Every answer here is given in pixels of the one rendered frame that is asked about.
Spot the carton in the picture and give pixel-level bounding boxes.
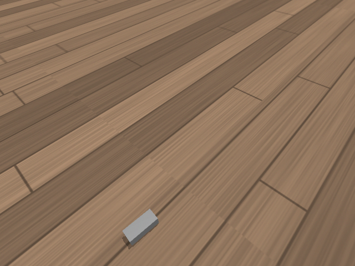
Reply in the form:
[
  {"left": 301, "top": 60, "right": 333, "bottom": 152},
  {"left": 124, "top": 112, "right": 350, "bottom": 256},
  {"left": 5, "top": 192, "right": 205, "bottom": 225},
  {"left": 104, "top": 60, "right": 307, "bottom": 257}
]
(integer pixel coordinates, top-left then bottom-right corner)
[{"left": 123, "top": 209, "right": 159, "bottom": 245}]

